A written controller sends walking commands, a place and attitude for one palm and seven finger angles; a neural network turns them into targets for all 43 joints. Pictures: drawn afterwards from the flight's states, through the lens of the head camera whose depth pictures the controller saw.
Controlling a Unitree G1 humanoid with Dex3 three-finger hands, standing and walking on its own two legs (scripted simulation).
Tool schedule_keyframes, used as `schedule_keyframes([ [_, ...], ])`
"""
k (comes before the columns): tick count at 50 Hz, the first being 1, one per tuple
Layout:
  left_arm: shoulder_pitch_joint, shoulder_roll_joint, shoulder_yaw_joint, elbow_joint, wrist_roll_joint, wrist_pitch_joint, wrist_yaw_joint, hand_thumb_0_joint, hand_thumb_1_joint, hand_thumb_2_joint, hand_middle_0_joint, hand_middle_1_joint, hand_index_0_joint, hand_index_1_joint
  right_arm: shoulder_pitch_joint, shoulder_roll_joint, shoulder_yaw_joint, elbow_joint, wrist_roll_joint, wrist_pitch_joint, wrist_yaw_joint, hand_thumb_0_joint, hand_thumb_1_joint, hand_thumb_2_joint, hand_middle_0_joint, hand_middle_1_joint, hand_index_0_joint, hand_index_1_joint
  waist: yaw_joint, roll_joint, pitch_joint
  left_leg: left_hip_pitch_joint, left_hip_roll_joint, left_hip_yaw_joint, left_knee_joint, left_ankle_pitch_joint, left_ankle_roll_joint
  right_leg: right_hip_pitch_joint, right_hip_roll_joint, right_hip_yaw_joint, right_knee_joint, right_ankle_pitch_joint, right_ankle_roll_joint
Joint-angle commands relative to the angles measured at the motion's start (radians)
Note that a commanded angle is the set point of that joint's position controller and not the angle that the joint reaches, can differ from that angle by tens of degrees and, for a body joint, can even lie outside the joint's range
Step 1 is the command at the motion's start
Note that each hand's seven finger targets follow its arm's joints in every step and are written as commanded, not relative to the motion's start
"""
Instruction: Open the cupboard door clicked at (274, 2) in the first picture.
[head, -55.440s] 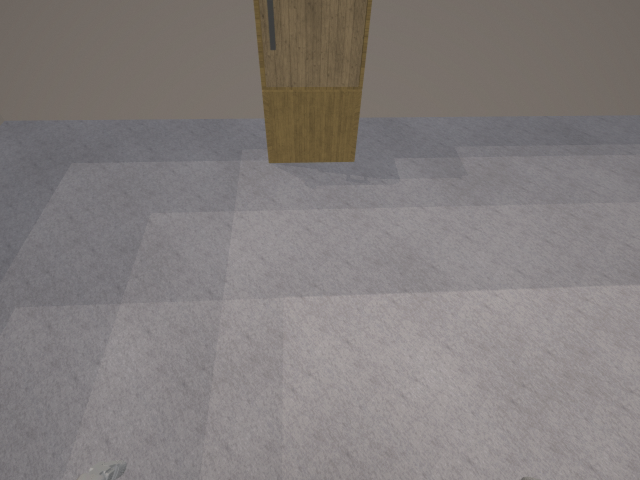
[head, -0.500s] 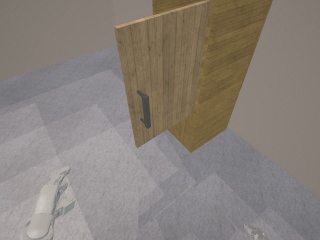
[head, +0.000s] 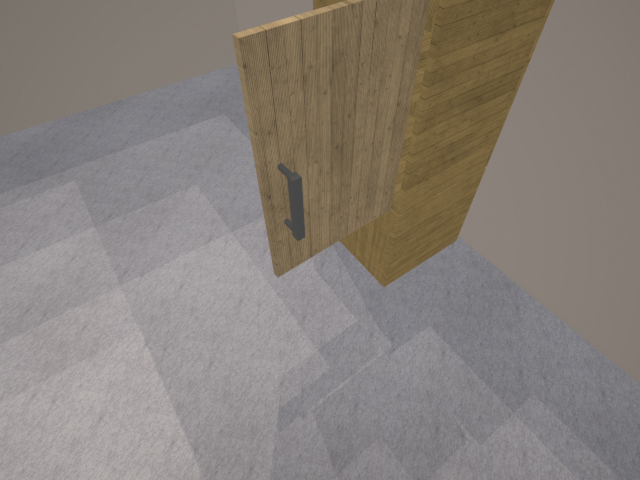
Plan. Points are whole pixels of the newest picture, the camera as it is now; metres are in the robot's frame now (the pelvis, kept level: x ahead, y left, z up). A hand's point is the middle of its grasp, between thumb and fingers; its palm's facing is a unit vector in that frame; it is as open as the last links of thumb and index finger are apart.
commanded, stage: let the arm hang, fingers relaxed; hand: left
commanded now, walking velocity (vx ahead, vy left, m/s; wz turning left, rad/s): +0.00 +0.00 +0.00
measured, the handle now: (291, 203) +0.63 +0.10 -0.09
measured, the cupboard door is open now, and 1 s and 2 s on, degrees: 92 92 92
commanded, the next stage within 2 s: look to check the result in 0.46 s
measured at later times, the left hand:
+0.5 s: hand out of the picture +0.08 +0.21 -0.16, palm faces -0.01 -0.96 -0.27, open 7.4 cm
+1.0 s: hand out of the picture +0.11 +0.22 -0.16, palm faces -0.01 -0.95 -0.31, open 7.4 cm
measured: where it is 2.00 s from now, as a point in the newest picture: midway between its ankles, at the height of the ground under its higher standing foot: outside the picture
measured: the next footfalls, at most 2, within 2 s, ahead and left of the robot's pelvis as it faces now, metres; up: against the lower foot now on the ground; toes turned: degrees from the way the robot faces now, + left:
none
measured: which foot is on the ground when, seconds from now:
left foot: down 0.00-1.00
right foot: down 0.00-1.00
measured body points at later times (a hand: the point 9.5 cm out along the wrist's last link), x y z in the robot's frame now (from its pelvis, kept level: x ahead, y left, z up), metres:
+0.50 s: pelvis +0.01 +0.00 +0.00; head +0.03 -0.01 +0.45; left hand +0.08 +0.26 -0.14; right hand +0.05 -0.26 -0.15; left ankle +0.03 +0.12 -0.74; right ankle +0.02 -0.11 -0.74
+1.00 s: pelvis +0.04 -0.01 +0.00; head +0.06 -0.02 +0.45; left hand +0.11 +0.27 -0.13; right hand +0.11 -0.28 -0.14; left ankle +0.03 +0.12 -0.74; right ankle +0.02 -0.11 -0.74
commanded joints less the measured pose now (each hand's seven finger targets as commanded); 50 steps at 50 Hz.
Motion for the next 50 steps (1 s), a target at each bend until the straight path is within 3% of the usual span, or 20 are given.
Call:
schedule_keyframes([
  [1,-0.022,0.135,0.024,-0.048,-0.001,-0.027,0.007,0.000,0.900,0.900,-0.200,-0.300,-0.200,-0.300,0.019,-0.150,-0.026,-0.036,0.002,-0.020,-0.005,0.000,-0.900,-0.900,0.200,0.300,0.200,0.300,-0.007,-0.046,-0.008,-0.003,0.092,-0.084,-0.100,-0.111,0.034,-0.058,-0.107,0.113,-0.118,-0.160,-0.039],
  [5,-0.037,0.144,0.027,-0.048,0.000,-0.029,0.008,0.000,0.900,0.900,-0.200,-0.300,-0.200,-0.300,0.015,-0.150,-0.027,-0.032,0.001,-0.022,-0.003,0.000,-0.900,-0.900,0.200,0.300,0.200,0.300,-0.008,-0.054,0.001,-0.006,0.091,-0.082,-0.101,-0.097,0.033,-0.062,-0.111,0.114,-0.117,-0.157,-0.038],
  [15,-0.068,0.157,0.031,-0.050,0.001,-0.036,0.006,0.000,0.900,0.900,-0.200,-0.300,-0.200,-0.300,-0.033,-0.175,-0.027,-0.034,0.000,-0.034,-0.003,0.000,-0.900,-0.900,0.200,0.300,0.200,0.300,-0.002,-0.003,-0.029,0.009,0.102,-0.095,-0.116,-0.031,0.030,-0.020,-0.114,0.107,-0.097,-0.064,-0.035],
  [38,-0.130,0.216,0.033,-0.055,-0.003,-0.050,0.006,0.000,0.900,0.900,-0.200,-0.300,-0.200,-0.300,-0.117,-0.249,-0.029,-0.044,0.007,-0.039,-0.005,0.000,-0.900,-0.900,0.200,0.300,0.200,0.300,-0.003,-0.023,-0.108,0.114,0.115,-0.075,-0.101,0.163,0.021,0.064,-0.131,0.100,-0.105,0.153,-0.029],
  [50,-0.148,0.233,0.032,-0.056,-0.003,-0.051,0.007,0.000,0.900,0.900,-0.200,-0.300,-0.200,-0.300,-0.140,-0.262,-0.026,-0.044,0.007,-0.038,-0.004,0.000,-0.900,-0.900,0.200,0.300,0.200,0.300,-0.005,-0.028,-0.100,0.132,0.117,-0.072,-0.112,0.194,0.017,0.082,-0.137,0.100,-0.114,0.206,-0.028],
])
